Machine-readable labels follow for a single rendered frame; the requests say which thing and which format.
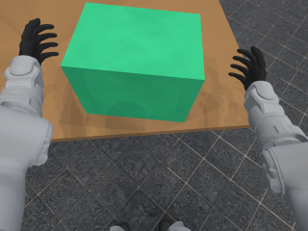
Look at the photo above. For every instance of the robot left hand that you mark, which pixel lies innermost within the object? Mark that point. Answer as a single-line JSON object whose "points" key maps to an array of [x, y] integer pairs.
{"points": [[31, 45]]}

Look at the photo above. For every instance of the right robot forearm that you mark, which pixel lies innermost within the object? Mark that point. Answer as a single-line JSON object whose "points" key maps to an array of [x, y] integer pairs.
{"points": [[267, 118]]}

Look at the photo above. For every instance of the left robot forearm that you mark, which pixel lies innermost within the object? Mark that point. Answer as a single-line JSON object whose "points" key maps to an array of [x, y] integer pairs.
{"points": [[23, 90]]}

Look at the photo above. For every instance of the right robot shin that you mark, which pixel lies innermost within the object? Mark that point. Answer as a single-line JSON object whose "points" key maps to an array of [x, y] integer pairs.
{"points": [[176, 224]]}

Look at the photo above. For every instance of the right robot upper arm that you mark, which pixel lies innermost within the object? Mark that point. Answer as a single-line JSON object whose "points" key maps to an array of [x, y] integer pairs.
{"points": [[285, 171]]}

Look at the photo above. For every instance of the right robot foot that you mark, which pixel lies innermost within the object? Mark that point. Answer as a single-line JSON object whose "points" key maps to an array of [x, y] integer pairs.
{"points": [[164, 225]]}

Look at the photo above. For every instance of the table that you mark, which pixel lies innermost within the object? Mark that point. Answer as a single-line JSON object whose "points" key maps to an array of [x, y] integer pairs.
{"points": [[219, 104]]}

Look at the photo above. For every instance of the carton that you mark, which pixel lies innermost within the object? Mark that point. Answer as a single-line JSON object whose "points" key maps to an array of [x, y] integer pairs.
{"points": [[135, 62]]}

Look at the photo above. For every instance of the left robot upper arm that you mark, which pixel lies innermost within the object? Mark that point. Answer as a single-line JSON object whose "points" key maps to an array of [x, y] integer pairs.
{"points": [[24, 142]]}

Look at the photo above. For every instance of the robot right hand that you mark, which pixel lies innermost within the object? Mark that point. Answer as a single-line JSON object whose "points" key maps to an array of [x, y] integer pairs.
{"points": [[256, 66]]}

